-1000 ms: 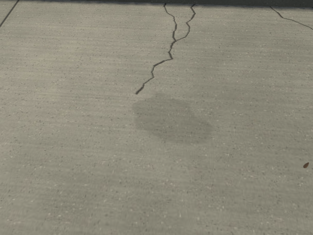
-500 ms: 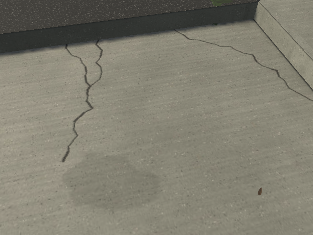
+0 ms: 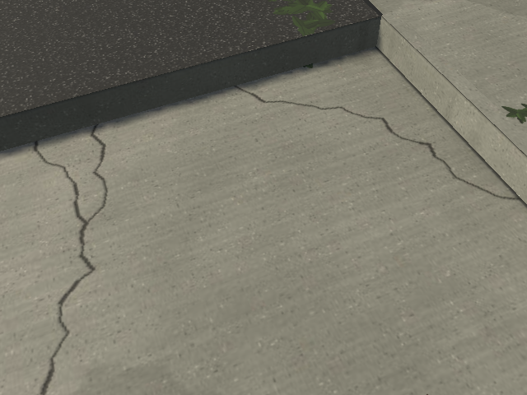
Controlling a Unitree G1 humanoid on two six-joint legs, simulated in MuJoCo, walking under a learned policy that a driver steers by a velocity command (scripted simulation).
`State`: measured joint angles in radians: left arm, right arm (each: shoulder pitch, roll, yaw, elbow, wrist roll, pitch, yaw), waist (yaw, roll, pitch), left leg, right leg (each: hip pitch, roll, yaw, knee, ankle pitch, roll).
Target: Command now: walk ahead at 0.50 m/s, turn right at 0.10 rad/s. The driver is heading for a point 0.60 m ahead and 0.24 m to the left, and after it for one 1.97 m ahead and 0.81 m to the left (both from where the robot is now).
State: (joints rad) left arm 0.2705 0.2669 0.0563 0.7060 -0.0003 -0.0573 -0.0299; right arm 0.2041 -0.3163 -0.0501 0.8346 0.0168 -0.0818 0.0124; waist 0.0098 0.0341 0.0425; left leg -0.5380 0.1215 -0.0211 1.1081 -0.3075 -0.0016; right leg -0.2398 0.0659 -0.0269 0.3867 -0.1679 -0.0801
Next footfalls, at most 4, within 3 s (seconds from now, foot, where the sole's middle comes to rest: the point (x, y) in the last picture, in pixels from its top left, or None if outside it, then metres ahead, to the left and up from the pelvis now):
0.30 left None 0.34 0.14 -0.78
0.74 right None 0.39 -0.08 -0.78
1.18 left None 0.24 0.14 -0.78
1.62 right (217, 340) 0.61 0.18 -0.78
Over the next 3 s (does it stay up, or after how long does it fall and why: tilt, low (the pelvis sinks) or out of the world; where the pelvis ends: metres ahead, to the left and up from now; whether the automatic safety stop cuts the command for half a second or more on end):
stays up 1.04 0.51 0.00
